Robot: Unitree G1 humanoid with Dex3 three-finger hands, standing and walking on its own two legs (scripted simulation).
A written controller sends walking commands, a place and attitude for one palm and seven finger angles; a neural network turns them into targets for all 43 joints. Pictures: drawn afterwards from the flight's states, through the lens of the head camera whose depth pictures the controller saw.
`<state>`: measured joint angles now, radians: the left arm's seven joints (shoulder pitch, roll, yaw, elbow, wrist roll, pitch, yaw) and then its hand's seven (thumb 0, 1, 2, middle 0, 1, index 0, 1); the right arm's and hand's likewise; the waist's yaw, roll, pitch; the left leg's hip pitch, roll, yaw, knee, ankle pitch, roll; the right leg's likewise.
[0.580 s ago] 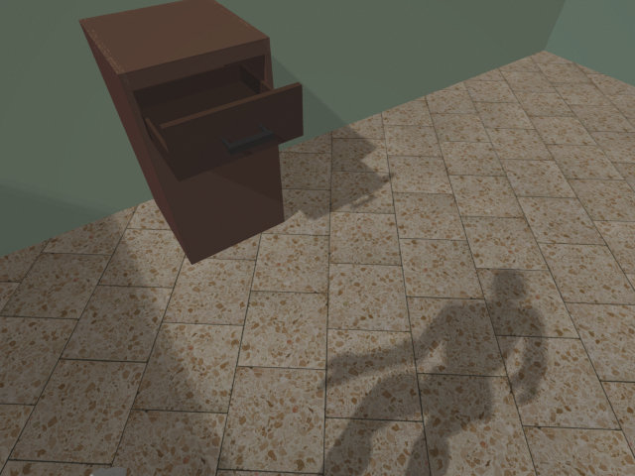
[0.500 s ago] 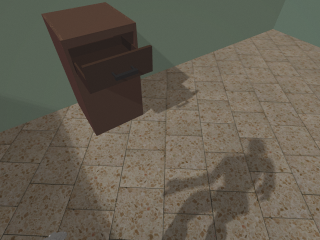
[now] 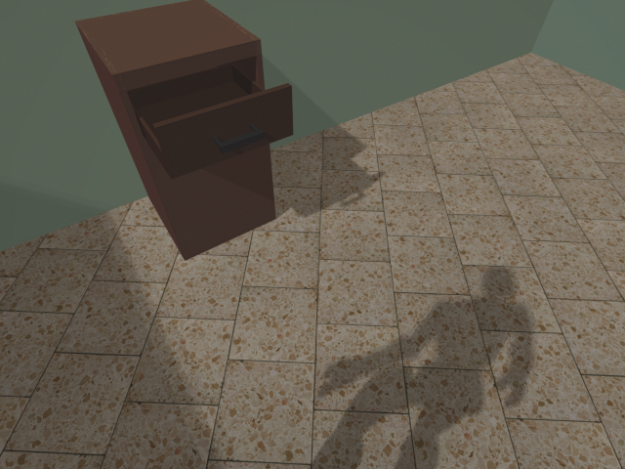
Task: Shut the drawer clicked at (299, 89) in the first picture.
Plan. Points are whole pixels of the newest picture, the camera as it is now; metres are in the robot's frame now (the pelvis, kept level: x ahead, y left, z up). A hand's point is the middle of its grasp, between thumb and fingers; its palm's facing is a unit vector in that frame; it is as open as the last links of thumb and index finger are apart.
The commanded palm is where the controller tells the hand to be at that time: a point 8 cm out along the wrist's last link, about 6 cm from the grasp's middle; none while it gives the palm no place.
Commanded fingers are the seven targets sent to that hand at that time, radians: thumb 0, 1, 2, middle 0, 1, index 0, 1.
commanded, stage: stand and wait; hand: left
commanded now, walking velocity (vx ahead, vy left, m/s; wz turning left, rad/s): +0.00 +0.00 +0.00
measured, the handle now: (238, 137) +0.92 +0.25 -0.12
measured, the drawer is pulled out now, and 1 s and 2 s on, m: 0.22 0.22 0.22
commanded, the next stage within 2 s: look at it before walking up in 0.24 s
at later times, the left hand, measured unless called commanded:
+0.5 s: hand out of the picture +0.06 +0.23 -0.16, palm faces -0.04 -0.95 -0.32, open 7.4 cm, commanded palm none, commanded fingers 0.00 0.90 0.90 -0.20 -0.30 -0.20 -0.30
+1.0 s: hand out of the picture +0.04 +0.24 -0.16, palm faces -0.03 -0.95 -0.31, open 7.4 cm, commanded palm none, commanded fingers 0.00 0.90 0.90 -0.20 -0.30 -0.20 -0.30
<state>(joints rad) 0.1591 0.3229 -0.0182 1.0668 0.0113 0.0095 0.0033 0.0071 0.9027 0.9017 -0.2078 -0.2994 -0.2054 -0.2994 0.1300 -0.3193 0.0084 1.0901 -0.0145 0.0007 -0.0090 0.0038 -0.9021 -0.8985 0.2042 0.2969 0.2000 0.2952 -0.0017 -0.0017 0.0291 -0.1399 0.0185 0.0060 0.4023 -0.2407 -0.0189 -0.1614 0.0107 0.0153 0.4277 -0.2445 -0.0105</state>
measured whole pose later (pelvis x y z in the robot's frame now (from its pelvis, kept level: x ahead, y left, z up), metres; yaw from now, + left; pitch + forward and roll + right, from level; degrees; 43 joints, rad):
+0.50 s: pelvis -0.01 +0.00 +0.00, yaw +0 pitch -2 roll +0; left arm 0.15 0.31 -0.02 1.08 0.01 0.00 0.00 0.01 0.90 0.90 -0.21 -0.30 -0.20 -0.30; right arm 0.14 -0.31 0.01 1.12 -0.01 0.00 -0.01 0.00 -0.90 -0.90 0.20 0.30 0.20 0.30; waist -0.01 0.00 0.01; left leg -0.13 0.03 0.01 0.37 -0.21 -0.02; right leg -0.15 0.02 0.02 0.39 -0.21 -0.01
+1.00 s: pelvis -0.02 +0.00 +0.00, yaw +0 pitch -2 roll +0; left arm 0.18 0.30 -0.02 1.10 0.01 0.00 0.01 0.01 0.90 0.90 -0.21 -0.30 -0.20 -0.30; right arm 0.16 -0.29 0.01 1.13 -0.01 -0.01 -0.01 0.00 -0.90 -0.90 0.20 0.30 0.20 0.30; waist 0.00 0.00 0.02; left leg -0.13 0.02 0.01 0.37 -0.20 -0.02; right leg -0.15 0.01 0.02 0.38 -0.19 0.00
